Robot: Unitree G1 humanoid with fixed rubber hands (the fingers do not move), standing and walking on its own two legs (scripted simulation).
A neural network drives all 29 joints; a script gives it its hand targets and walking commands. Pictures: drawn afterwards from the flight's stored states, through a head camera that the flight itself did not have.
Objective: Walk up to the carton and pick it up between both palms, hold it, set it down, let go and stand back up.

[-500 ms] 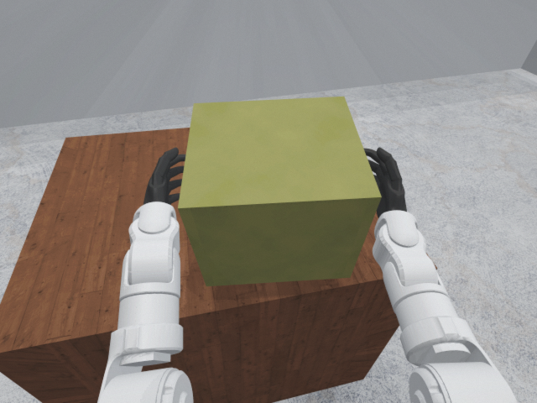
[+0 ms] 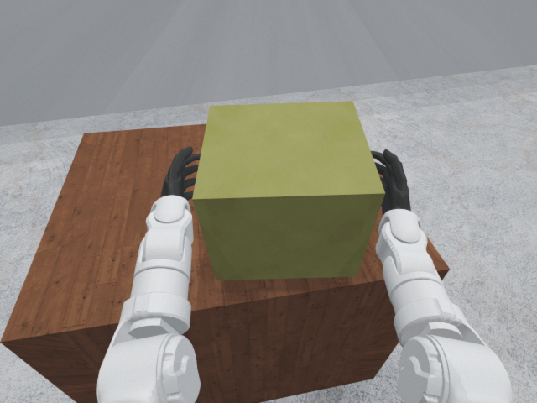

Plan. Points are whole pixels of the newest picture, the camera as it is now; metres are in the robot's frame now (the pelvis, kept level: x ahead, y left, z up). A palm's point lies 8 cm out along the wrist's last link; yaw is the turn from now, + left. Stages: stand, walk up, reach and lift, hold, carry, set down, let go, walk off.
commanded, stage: set down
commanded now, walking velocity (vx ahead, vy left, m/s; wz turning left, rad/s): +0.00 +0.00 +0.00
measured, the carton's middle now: (283, 191) +0.45 +0.00 +0.10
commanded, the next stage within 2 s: none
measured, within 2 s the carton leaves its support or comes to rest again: rests again in 1.64 s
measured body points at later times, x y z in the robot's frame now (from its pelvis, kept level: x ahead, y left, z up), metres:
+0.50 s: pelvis +0.02 +0.00 +0.00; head +0.02 +0.02 +0.45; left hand +0.43 +0.17 +0.09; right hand +0.43 -0.16 +0.11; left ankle +0.02 +0.10 -0.75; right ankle -0.01 -0.09 -0.75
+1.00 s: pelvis +0.02 +0.00 +0.00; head +0.04 +0.01 +0.45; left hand +0.44 +0.17 +0.08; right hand +0.44 -0.17 +0.10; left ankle +0.02 +0.10 -0.75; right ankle -0.01 -0.09 -0.75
